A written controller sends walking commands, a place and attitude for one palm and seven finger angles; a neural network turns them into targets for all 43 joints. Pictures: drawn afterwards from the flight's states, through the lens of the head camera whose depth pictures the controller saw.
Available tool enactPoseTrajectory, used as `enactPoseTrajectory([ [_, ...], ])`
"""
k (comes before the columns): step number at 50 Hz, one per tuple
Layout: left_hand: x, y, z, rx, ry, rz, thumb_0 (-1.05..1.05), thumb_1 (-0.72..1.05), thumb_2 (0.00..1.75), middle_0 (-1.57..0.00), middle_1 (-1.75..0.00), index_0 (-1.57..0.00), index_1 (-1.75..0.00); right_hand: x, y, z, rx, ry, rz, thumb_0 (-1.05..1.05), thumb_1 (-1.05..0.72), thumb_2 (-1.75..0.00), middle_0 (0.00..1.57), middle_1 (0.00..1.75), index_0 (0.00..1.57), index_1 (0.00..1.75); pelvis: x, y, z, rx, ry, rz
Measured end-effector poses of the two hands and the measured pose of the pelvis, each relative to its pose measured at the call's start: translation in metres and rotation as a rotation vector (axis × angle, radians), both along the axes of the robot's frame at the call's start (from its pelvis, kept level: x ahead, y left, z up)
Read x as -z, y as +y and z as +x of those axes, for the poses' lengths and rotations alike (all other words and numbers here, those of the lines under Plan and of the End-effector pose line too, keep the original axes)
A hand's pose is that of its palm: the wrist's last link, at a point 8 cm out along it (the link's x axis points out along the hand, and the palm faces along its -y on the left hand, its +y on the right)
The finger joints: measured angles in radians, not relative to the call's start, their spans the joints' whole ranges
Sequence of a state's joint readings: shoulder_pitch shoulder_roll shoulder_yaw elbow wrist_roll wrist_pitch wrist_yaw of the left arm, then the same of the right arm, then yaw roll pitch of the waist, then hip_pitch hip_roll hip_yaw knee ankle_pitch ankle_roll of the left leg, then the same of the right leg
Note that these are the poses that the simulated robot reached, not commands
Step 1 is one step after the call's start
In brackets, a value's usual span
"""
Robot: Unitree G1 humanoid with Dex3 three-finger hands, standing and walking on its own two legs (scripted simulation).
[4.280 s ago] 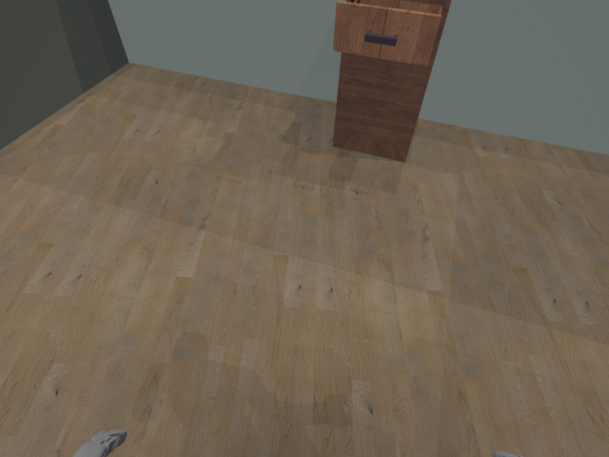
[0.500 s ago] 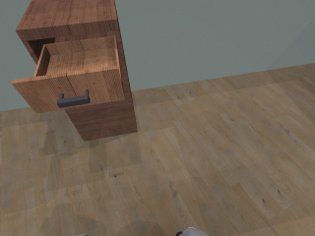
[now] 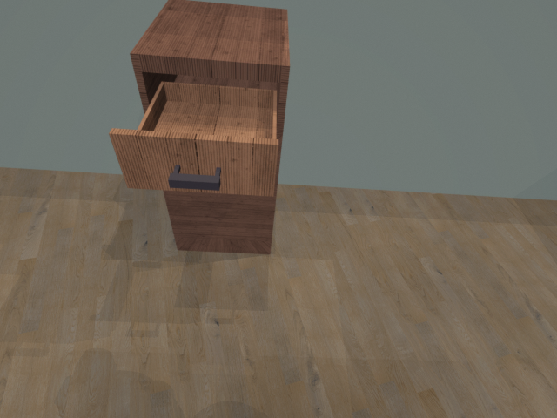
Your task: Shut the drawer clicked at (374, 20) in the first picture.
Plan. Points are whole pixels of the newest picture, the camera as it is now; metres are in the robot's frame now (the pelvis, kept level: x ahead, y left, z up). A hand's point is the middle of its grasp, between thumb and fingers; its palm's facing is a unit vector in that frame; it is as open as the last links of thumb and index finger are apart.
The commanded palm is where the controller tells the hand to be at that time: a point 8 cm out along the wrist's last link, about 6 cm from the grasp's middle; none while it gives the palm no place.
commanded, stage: take the last steps up to it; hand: left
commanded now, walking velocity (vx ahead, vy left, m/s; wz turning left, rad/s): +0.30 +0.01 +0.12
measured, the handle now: (196, 175) +0.60 +0.22 -0.05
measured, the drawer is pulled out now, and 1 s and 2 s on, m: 0.27 0.27 0.27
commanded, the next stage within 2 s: come to a stop and stand still in 1.10 s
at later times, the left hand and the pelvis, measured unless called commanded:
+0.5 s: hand out of the picture +0.03 +0.10 -0.16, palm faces +0.15 -0.98 -0.16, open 7.4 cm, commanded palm none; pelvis +0.06 -0.04 +0.01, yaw +3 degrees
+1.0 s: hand (151, 392) +0.20 +0.22 -0.18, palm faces +0.09 -0.98 -0.20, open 7.4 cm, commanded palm none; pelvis +0.21 +0.03 +0.00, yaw +1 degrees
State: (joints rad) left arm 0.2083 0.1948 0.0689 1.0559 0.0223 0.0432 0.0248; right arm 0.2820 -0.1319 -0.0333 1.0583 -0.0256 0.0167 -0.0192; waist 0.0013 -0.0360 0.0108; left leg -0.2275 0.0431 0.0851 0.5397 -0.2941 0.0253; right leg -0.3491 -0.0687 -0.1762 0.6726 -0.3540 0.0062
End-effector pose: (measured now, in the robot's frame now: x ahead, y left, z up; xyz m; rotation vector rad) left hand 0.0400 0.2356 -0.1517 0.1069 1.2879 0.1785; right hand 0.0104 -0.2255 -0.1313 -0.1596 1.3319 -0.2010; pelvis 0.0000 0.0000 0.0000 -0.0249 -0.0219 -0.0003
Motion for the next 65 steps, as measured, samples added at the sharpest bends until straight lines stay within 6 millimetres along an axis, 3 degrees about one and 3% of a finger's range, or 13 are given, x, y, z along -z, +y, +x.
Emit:
enactPoseTrajectory([
  [8, -0.018, 0.008, -0.052, -0.020, 0.151, 0.030, 0.00, 0.91, 0.90, -0.20, -0.30, -0.19, -0.30, 0.000, 0.008, -0.002, -0.015, 0.034, 0.048, 0.01, -0.92, -0.90, 0.20, 0.29, 0.21, 0.30, -0.010, -0.002, 0.009, -0.015, 0.020, 0.019],
  [15, -0.018, -0.025, -0.029, -0.003, 0.114, 0.037, 0.01, 0.91, 0.90, -0.20, -0.30, -0.19, -0.30, 0.021, -0.012, -0.014, 0.020, 0.100, 0.103, 0.01, -0.91, -0.90, 0.20, 0.29, 0.21, 0.30, -0.001, -0.026, 0.025, -0.020, 0.005, 0.050],
  [18, -0.016, -0.044, -0.017, -0.038, 0.048, 0.034, 0.00, 0.91, 0.90, -0.20, -0.30, -0.20, -0.30, 0.029, -0.025, -0.008, -0.005, 0.137, 0.115, 0.01, -0.90, -0.90, 0.20, 0.29, 0.21, 0.30, 0.004, -0.036, 0.034, -0.048, -0.011, 0.039],
  [25, -0.022, -0.082, -0.024, -0.094, 0.088, -0.030, 0.00, 0.90, 0.90, -0.20, -0.30, -0.20, -0.30, 0.011, -0.048, 0.067, -0.046, 0.028, 0.082, 0.01, -0.91, -0.90, 0.19, 0.29, 0.20, 0.30, -0.010, -0.043, 0.063, -0.056, -0.010, 0.043],
  [30, -0.021, -0.094, -0.031, -0.123, 0.168, -0.082, 0.00, 0.90, 0.90, -0.21, -0.30, -0.20, -0.30, 0.003, -0.044, 0.128, -0.082, -0.050, 0.064, 0.01, -0.91, -0.90, 0.19, 0.29, 0.20, 0.30, -0.011, -0.036, 0.086, -0.068, -0.002, 0.029],
  [35, -0.017, -0.084, -0.029, -0.167, 0.243, -0.104, 0.00, 0.90, 0.90, -0.21, -0.30, -0.20, -0.30, 0.000, -0.018, 0.191, -0.145, -0.093, 0.064, 0.01, -0.91, -0.90, 0.19, 0.29, 0.20, 0.30, -0.007, -0.019, 0.116, -0.079, 0.010, 0.015],
  [40, -0.002, -0.050, -0.012, -0.186, 0.320, -0.110, 0.00, 0.90, 0.90, -0.21, -0.30, -0.20, -0.30, 0.007, 0.021, 0.254, -0.194, -0.163, 0.056, 0.01, -0.91, -0.90, 0.19, 0.29, 0.20, 0.30, 0.009, 0.009, 0.155, -0.069, 0.020, 0.000],
  [44, 0.004, -0.012, 0.032, -0.132, 0.316, -0.074, 0.00, 0.90, 0.90, -0.21, -0.30, -0.20, -0.30, 0.007, 0.041, 0.270, -0.159, -0.188, 0.055, 0.01, -0.91, -0.90, 0.19, 0.29, 0.20, 0.30, 0.010, 0.023, 0.176, -0.041, 0.008, 0.024],
  [48, -0.002, 0.021, 0.107, -0.061, 0.201, -0.016, 0.01, 0.91, 0.90, -0.20, -0.30, -0.20, -0.30, -0.004, 0.033, 0.272, -0.070, -0.199, 0.014, -0.03, -0.95, -0.90, 0.20, 0.29, 0.21, 0.30, 0.001, 0.030, 0.196, -0.022, 0.009, 0.038],
  [52, -0.012, 0.038, 0.187, -0.020, 0.047, 0.029, 0.00, 0.91, 0.90, -0.20, -0.30, -0.19, -0.30, -0.004, 0.025, 0.259, -0.053, -0.116, 0.004, -0.02, -0.95, -0.90, 0.20, 0.29, 0.21, 0.30, -0.005, 0.030, 0.216, -0.019, 0.013, 0.044],
  [59, -0.028, 0.020, 0.295, 0.061, -0.116, 0.054, 0.00, 0.91, 0.90, -0.20, -0.30, -0.19, -0.30, 0.013, 0.019, 0.232, 0.006, 0.052, 0.065, 0.00, -0.92, -0.90, 0.19, 0.29, 0.20, 0.30, -0.003, 0.015, 0.253, -0.022, 0.011, 0.058],
  [62, -0.026, 0.002, 0.324, 0.092, -0.147, 0.064, 0.00, 0.91, 0.90, -0.20, -0.30, -0.19, -0.30, 0.027, 0.013, 0.228, 0.038, 0.106, 0.101, 0.00, -0.91, -0.90, 0.20, 0.29, 0.20, 0.30, 0.005, 0.002, 0.273, -0.014, 0.007, 0.068],
  [65, -0.026, -0.018, 0.335, 0.102, -0.142, 0.057, 0.00, 0.91, 0.90, -0.20, -0.30, -0.19, -0.30, 0.032, 0.008, 0.233, 0.050, 0.143, 0.118, 0.01, -0.91, -0.90, 0.19, 0.29, 0.20, 0.30, 0.005, -0.007, 0.285, -0.022, 0.000, 0.048],
])
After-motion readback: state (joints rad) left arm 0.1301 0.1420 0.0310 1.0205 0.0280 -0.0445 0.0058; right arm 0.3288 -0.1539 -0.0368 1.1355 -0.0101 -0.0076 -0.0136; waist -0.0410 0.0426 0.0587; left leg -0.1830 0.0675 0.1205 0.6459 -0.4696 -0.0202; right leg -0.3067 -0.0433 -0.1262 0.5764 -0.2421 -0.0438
